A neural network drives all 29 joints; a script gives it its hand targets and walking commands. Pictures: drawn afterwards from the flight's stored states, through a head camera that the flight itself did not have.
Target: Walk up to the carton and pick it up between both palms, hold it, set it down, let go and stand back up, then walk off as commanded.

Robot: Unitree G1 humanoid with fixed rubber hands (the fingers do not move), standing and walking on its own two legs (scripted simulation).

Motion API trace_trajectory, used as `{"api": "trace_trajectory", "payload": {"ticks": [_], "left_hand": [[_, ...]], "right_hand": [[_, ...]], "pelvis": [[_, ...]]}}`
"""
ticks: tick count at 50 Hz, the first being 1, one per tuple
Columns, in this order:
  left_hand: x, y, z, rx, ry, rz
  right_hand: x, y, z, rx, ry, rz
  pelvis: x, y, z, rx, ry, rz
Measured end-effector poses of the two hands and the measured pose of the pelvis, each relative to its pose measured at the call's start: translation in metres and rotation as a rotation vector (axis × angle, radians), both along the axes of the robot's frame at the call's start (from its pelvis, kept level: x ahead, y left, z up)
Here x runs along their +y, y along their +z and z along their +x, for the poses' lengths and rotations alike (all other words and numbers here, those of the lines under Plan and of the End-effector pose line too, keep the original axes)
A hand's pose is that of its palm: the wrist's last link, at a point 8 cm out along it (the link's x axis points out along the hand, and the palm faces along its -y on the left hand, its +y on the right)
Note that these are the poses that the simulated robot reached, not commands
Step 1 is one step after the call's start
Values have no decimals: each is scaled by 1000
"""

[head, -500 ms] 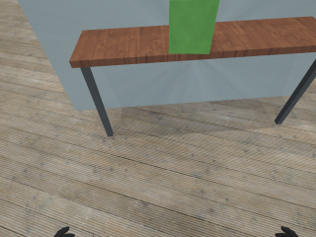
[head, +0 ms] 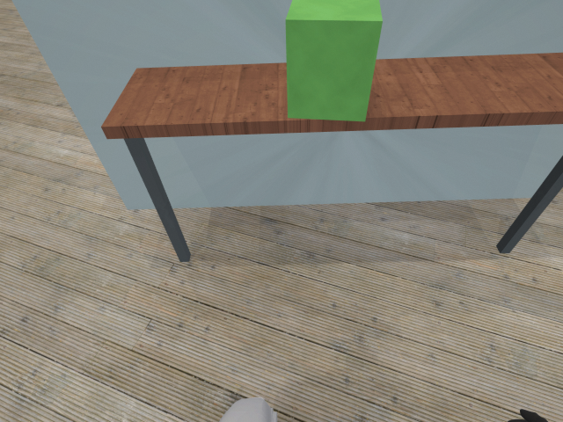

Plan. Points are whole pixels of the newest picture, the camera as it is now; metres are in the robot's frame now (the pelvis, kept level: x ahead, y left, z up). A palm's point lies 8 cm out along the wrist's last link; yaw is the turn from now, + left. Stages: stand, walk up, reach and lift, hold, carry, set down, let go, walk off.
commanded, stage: walk up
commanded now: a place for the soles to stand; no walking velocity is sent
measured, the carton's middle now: (330, 57) +0.94 -0.04 +0.08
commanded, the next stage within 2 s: none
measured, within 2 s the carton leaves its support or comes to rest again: neither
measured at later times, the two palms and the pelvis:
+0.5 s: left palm (150, 341) +0.23 +0.27 -0.07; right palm out of the picture +0.21 -0.43 -0.09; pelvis +0.15 -0.07 -0.02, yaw +1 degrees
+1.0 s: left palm (179, 290) +0.34 +0.26 -0.10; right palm (522, 266) +0.41 -0.39 -0.08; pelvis +0.28 -0.07 -0.01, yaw +3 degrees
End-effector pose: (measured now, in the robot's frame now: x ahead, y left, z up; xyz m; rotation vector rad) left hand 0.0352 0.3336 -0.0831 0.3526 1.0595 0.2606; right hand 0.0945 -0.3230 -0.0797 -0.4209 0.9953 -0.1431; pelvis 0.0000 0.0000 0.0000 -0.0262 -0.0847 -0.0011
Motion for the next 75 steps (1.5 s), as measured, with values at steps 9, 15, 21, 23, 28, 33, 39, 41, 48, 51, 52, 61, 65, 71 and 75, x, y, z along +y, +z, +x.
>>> {"api": "trace_trajectory", "payload": {"ticks": [9,15,21,23,28,33,39,41,48,51,52,61,65,71,75], "left_hand": [[-6,-24,91,-23,-78,-22],[-23,-7,145,-37,-132,-22],[-48,5,189,-53,-134,39],[-57,7,196,-78,-118,64],[-76,15,189,-47,-32,66],[-81,20,185,12,16,69],[-69,12,201,70,39,72],[-63,2,213,74,44,65],[-72,-14,283,23,-1,25],[-81,-13,307,-17,-19,15],[-84,-14,313,-27,-23,17],[-86,-18,325,-41,-5,72],[-70,-15,333,-59,4,89],[-63,-18,340,-33,16,81],[-67,-17,340,-42,-1,75]], "right_hand": [[-23,13,25,-54,-56,-98],[-51,22,32,-6,-82,-121],[-90,5,66,20,-79,-103],[-101,-7,86,34,-84,-89],[-98,-17,150,22,-30,-33],[-87,-18,201,38,21,14],[-67,-12,269,-1,72,26],[-60,-11,292,-31,87,10],[-59,-1,316,-69,39,-16],[-66,-2,315,-54,24,-26],[-69,-4,315,-50,17,-26],[-75,-40,316,24,-19,4],[-71,-46,301,80,-11,-7],[-70,-43,282,116,-40,-10],[-68,-43,289,116,-43,-7]], "pelvis": [[-1,-15,51,-5,4,45],[-20,-6,84,23,-1,41],[-57,-13,127,36,5,37],[-68,-18,141,32,10,24],[-79,-9,170,19,17,23],[-83,-1,198,29,27,17],[-77,-3,236,36,43,16],[-72,-9,248,36,45,18],[-67,-10,273,29,55,26],[-71,-10,280,36,55,23],[-73,-11,282,37,53,23],[-79,-27,290,30,56,8],[-72,-29,291,44,74,16],[-69,-25,294,45,77,28],[-68,-23,297,44,79,18]]}}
